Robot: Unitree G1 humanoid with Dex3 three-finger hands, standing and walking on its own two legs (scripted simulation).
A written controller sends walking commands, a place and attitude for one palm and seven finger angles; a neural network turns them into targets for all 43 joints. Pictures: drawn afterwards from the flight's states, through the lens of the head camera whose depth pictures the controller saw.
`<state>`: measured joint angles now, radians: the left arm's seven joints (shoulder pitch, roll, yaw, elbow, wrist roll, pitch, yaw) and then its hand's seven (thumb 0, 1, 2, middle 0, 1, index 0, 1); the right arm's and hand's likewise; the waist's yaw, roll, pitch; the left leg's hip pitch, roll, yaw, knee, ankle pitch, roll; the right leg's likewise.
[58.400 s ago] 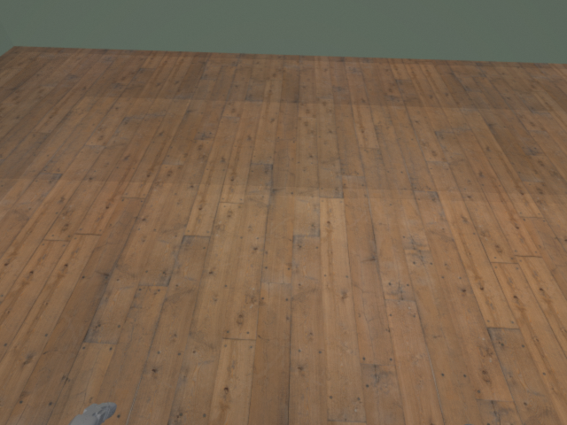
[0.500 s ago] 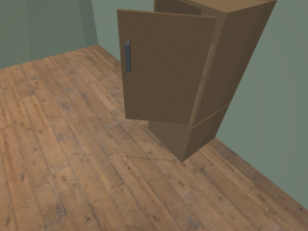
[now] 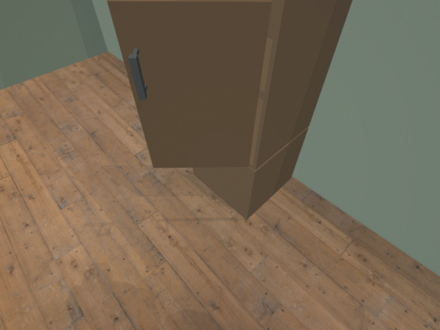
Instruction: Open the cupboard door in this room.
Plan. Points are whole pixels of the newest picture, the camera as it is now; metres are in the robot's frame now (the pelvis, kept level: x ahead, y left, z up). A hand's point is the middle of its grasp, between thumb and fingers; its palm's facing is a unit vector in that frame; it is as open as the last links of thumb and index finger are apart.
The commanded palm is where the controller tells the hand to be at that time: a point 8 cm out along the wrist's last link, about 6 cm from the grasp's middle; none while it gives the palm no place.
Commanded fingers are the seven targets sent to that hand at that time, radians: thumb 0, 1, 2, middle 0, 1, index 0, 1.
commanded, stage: come to a stop and stand still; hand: left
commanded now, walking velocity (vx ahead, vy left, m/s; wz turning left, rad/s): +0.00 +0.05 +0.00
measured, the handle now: (139, 74) +0.71 +0.23 +0.09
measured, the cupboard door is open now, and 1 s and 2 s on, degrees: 47 47 47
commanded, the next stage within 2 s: look again from close up in 0.06 s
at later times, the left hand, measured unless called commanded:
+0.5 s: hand out of the picture -0.02 +0.17 -0.17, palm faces +0.03 -0.98 -0.19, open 7.4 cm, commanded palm none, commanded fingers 0.00 0.90 0.90 -0.20 -0.30 -0.20 -0.30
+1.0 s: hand out of the picture -0.03 +0.16 -0.17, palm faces +0.06 -0.99 -0.15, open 7.4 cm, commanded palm none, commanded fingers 0.00 0.90 0.90 -0.20 -0.30 -0.20 -0.30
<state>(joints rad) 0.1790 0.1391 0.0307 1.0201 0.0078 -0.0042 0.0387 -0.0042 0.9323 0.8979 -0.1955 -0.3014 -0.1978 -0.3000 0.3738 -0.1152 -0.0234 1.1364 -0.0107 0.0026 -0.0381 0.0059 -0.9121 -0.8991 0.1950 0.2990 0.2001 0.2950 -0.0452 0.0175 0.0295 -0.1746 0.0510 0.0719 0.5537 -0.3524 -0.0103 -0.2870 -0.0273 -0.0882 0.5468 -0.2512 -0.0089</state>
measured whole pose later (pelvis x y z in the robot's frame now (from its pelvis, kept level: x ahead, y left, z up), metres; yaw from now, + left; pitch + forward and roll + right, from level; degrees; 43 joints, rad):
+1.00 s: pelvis +0.00 +0.00 +0.00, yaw -1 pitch +0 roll +0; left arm 0.38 0.10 0.04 1.09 0.03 -0.01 0.01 0.00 0.90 0.90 -0.19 -0.30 -0.20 -0.30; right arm 0.43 -0.11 -0.02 1.13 -0.03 0.00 -0.02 0.00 -0.91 -0.90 0.19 0.30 0.20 0.30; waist 0.00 0.01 -0.01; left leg -0.18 0.03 0.08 0.56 -0.42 0.03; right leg -0.30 -0.02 -0.06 0.55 -0.27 -0.02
